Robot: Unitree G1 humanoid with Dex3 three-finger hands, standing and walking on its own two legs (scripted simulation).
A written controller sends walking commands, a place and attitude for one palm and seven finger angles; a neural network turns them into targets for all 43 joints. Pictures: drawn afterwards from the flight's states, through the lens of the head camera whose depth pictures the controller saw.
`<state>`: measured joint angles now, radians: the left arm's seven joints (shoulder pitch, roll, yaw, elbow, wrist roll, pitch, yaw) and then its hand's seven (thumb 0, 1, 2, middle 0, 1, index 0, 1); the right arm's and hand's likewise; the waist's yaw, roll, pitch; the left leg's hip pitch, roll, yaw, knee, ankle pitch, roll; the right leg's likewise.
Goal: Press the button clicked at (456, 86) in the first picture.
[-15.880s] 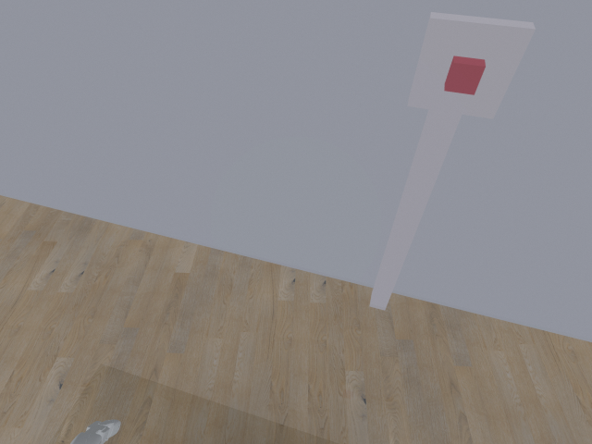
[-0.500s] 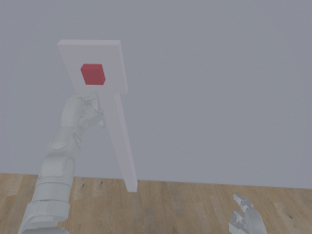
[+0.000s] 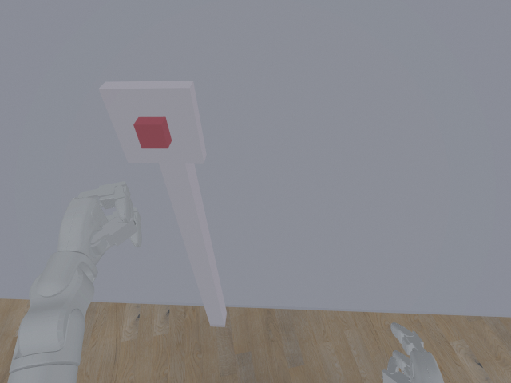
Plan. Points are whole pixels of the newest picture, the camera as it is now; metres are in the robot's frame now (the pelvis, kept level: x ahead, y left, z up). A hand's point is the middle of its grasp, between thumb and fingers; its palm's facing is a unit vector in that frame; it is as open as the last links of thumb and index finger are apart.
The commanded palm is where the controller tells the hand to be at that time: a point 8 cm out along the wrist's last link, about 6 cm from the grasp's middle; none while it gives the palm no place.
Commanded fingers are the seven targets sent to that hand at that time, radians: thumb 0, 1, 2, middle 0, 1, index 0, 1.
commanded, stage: draw the hand back to the body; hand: left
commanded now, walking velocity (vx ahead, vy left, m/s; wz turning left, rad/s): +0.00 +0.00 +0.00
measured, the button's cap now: (154, 132) +0.50 +0.24 +0.17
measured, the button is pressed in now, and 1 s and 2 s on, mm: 0 0 0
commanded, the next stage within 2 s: step back with the hand held close in 0.98 s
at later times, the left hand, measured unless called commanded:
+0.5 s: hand (83, 259) +0.22 +0.24 +0.16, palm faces +0.36 -0.88 -0.31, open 3.1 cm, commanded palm +0.17 +0.29 +0.17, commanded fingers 0.00 0.90 0.90 -1.30 -1.50 -1.30 -1.50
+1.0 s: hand (53, 272) +0.20 +0.26 +0.16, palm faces +0.42 -0.84 -0.35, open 3.1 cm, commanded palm +0.14 +0.30 +0.18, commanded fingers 0.00 0.90 0.90 -1.30 -1.50 -1.30 -1.50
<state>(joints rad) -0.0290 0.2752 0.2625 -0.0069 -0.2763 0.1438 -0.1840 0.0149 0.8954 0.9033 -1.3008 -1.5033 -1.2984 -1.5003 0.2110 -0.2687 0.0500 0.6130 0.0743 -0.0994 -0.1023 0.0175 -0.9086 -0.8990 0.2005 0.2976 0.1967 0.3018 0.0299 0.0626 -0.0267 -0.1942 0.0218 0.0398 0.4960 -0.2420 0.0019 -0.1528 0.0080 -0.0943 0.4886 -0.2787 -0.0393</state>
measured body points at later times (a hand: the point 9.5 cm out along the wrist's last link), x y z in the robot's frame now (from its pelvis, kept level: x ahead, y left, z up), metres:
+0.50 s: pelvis +0.01 +0.02 +0.01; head -0.02 -0.01 +0.46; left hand +0.20 +0.29 +0.18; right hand +0.19 -0.20 -0.08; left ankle +0.02 +0.12 -0.74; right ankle +0.00 -0.09 -0.74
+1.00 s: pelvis +0.02 +0.03 +0.01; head -0.01 +0.01 +0.46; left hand +0.17 +0.31 +0.18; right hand +0.21 -0.18 -0.07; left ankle +0.02 +0.12 -0.74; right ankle +0.00 -0.09 -0.74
